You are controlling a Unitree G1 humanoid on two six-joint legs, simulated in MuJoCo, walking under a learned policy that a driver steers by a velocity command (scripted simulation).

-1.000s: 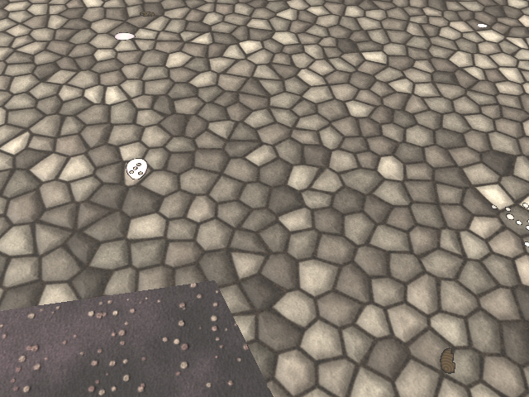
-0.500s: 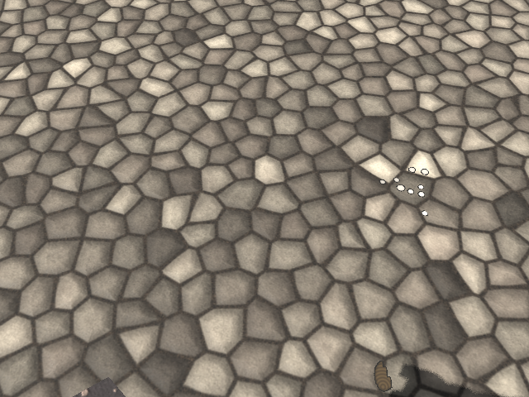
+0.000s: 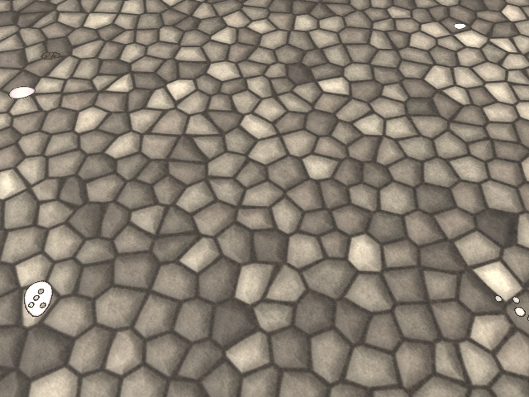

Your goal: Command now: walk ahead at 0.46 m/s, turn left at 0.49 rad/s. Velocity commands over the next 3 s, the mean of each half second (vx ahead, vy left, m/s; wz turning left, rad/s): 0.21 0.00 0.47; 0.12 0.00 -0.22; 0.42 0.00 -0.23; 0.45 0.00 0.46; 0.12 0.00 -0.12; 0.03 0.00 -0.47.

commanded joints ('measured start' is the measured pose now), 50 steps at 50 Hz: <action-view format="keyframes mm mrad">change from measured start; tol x32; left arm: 1 -107 131 10 -151 -32 -87 -22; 50 -205 91 15 -278 -23 55 -58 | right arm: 1 221 -160 -47 -24 -3 -3 -20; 50 177 -205 -63 -52 1 24 -64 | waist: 1 -113 28 -222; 18 9 118 -165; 21 -61 -320 -372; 50 -79 148 -24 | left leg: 1 721 328 -592 -288 70 232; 8 212 153 -241 -278 716 146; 18 326 126 -423 -29 293 14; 21 -41 -56 -231 503 -585 -137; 23 -89 3 -216 653 -476 -189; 38 297 365 -371 -311 -56 89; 50 358 344 -118 -365 -162 43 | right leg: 1 -641 -36 152 325 60 -17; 17 -260 24 134 -531 446 50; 20 208 -321 426 -557 1230 -189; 34 -152 -146 375 -694 260 -160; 39 -430 37 75 -142 -32 14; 50 -301 -25 -43 -350 137 -8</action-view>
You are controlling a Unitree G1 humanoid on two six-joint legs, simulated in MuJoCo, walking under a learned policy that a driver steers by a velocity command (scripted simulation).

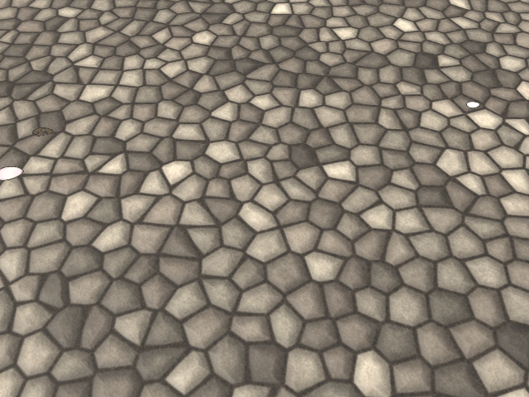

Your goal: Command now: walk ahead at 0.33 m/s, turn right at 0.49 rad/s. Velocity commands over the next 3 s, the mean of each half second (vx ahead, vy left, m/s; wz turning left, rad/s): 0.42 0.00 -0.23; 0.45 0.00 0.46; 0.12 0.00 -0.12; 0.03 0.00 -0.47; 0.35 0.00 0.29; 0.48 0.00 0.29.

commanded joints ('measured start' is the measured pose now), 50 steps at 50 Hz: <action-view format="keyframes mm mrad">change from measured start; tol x32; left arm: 1 -64 53 4 -93 -4 -23 -15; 30 325 14 -33 -11 50 -83 43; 50 -108 98 -1 -121 31 -131 20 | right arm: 1 -28 -205 -57 -48 18 -17 15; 23 -334 -71 23 -162 17 -75 92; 31 154 -189 -34 -86 23 -56 74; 50 32 -167 -29 -92 15 16 -4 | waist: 1 14 150 39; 5 163 -358 -119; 24 125 -52 106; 30 16 287 -356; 50 36 126 -45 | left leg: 1 -42 207 -137 -133 -20 186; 7 -858 -22 -158 878 -188 27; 19 -509 -2 -67 223 443 21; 28 -102 -153 5 123 252 183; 30 534 248 -813 29 22 445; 39 -124 69 -425 -205 310 343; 50 -36 -8 -480 111 416 173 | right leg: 1 71 33 -77 -159 49 -35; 4 526 13 47 -277 74 -126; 6 732 -321 797 -550 -172 -399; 23 483 -198 104 -603 403 -193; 28 509 -140 -26 -114 1107 -107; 30 -143 120 33 548 -153 -3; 50 88 78 108 -314 370 20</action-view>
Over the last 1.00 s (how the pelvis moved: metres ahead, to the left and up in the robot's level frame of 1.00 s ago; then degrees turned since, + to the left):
0.26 -0.02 0.02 5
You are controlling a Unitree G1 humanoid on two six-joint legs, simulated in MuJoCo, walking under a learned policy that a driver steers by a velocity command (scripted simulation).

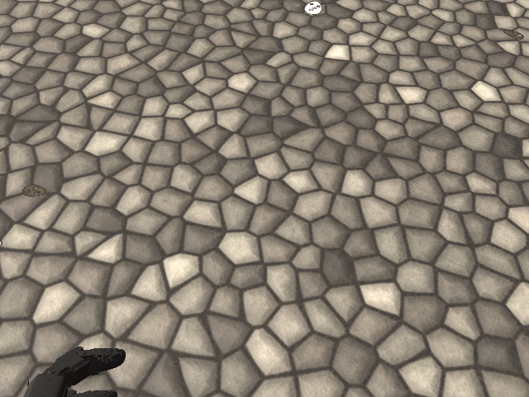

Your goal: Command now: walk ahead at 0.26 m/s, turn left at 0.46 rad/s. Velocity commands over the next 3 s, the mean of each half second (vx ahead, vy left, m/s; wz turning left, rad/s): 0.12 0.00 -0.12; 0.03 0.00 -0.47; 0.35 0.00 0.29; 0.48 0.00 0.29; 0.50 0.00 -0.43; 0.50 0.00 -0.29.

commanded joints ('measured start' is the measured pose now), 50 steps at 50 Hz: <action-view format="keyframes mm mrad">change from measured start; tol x32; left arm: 1 93 131 56 -36 6 -22 2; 50 157 114 52 -42 -12 99 30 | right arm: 1 -59 -117 -32 -76 -3 6 -14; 50 -179 -84 -27 -52 -13 16 4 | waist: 1 112 144 -126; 4 59 -248 -441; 23 67 277 -71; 50 114 -133 -118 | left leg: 1 -20 161 -158 131 474 45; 4 -425 31 -20 766 -361 -94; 19 -66 83 149 20 122 -77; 23 -17 523 -254 -205 328 212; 38 23 425 166 -16 529 106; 42 -531 140 164 701 -364 -143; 50 -440 184 196 507 66 -135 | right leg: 1 267 11 -52 -105 103 -55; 3 790 -393 367 7 696 -315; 6 582 -298 384 -110 92 -292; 19 225 -115 312 -168 -222 -226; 27 -88 37 -15 679 -477 34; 37 167 0 -180 154 -362 -6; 41 625 -345 377 -109 447 -319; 50 444 -179 160 -277 -416 -269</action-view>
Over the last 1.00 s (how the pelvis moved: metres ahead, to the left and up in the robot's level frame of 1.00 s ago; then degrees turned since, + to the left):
0.50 -0.06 -0.01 10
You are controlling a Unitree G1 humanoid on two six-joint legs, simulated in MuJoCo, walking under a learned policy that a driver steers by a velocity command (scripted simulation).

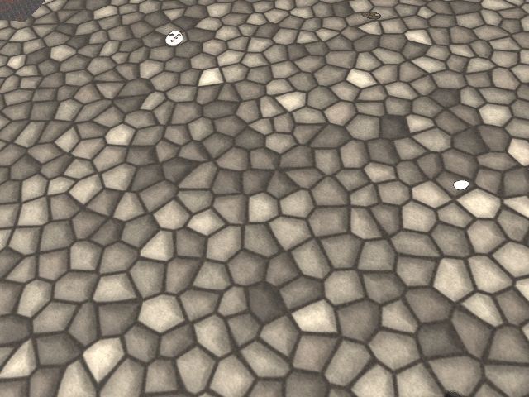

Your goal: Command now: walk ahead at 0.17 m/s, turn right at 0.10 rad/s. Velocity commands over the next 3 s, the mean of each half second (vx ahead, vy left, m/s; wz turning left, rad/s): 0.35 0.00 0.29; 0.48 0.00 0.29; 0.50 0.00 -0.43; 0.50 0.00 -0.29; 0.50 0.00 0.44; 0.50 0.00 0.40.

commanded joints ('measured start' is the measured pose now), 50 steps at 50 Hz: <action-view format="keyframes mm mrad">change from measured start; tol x32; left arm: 1 30 137 32 -31 7 -27 9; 37 -307 79 8 -51 -2 -143 -60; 45 245 226 70 93 -8 -135 -58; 50 47 120 31 52 6 -112 -40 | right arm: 1 -41 -57 -2 -67 13 -24 17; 21 349 -226 -38 -42 21 -76 42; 50 86 -81 21 -102 -12 -125 24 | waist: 1 45 -213 -81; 18 -31 -80 -31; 20 -99 301 -137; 40 -58 86 27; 45 74 -345 -469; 50 13 -72 -44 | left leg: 1 -65 29 -4 -139 81 12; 18 311 -26 103 -522 108 162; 21 760 325 -763 -860 -230 447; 33 362 85 -236 -860 377 279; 43 485 91 -197 -370 898 191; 45 -78 -142 -141 256 -174 81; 50 -122 46 -107 90 31 90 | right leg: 1 152 -246 255 -250 -235 -155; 16 135 -317 66 -261 -184 -122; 22 -668 -65 36 786 -271 53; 42 -79 8 -80 3 191 -11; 45 731 -417 742 -90 -25 -326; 50 188 -236 402 -227 130 -213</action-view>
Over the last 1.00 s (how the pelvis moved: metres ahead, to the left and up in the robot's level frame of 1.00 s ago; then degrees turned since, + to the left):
0.10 -0.06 0.01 -22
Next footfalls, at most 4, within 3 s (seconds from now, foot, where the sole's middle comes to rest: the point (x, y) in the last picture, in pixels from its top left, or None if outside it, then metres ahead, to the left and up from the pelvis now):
0.38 left None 0.15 0.18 -0.78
0.86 right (257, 370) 0.54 0.10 -0.78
1.32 left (150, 314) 0.70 0.40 -0.78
1.82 right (247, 226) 0.98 0.13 -0.78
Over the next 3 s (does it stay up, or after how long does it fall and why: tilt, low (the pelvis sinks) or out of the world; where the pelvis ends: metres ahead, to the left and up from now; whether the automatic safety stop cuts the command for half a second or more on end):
stays up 1.50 0.30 -0.01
